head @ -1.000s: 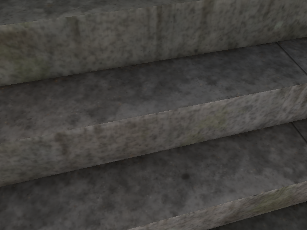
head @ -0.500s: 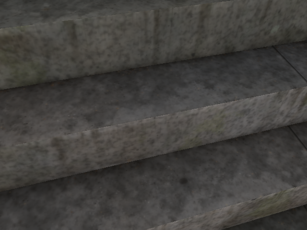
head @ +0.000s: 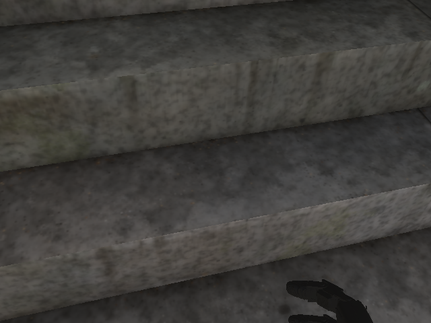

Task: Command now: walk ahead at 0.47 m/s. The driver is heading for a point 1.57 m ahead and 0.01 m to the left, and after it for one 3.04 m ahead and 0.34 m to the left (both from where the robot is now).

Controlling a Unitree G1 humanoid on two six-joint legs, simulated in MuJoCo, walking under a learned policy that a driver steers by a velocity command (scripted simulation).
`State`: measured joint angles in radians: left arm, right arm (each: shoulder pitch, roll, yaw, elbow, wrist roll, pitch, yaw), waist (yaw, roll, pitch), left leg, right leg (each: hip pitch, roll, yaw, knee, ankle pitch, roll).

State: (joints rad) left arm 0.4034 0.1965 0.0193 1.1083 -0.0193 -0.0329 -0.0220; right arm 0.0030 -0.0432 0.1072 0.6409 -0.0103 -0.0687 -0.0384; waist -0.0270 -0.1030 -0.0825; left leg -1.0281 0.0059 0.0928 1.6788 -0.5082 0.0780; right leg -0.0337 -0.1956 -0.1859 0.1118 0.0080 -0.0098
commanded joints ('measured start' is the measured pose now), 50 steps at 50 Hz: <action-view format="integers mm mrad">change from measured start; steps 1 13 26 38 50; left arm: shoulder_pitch -64 -202 -73 -500 -730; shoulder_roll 245 -27 -79 -57 -37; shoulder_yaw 54 -26 -29 -73 -31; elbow -124 -329 -253 -699 -816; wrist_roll -71 -11 3 2 -79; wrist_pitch -9 24 61 -63 107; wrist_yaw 21 10 67 77 19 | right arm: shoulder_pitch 381 242 261 620 420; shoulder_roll -307 -180 -139 -135 -258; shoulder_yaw -134 -111 -135 -124 -140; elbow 128 222 -10 185 22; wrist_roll -10 -30 13 -92 -20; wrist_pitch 28 39 97 87 15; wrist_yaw -5 23 -53 38 -55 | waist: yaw -165 95 24 -126 -86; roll -84 238 -41 20 90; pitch -205 100 54 56 180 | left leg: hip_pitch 664 249 284 739 701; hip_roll -102 78 -74 42 345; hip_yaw -134 -465 -142 142 -491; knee -642 -1130 -310 -1044 -1544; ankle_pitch -5 -346 -197 565 116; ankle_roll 33 142 34 74 214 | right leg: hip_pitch -37 -869 -221 -727 -713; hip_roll -57 181 69 4 37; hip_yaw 47 133 180 116 101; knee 456 1661 343 966 1143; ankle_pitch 1444 -4 -263 -464 -259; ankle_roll -189 25 25 32 200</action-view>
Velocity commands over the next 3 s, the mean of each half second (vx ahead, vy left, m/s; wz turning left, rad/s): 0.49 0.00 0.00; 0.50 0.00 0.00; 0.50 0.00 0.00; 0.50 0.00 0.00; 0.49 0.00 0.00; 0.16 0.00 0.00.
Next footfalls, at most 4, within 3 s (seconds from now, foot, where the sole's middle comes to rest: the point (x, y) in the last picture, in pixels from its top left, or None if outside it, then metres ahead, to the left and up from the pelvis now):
0.06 left None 0.14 0.14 -0.59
0.50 right None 0.04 -0.11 -0.62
0.82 left None -0.22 0.06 -0.81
1.10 right None -0.11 -0.18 -0.81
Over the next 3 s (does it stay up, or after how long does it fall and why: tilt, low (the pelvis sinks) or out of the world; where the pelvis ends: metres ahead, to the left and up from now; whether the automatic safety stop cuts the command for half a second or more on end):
stays up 0.49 0.02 0.51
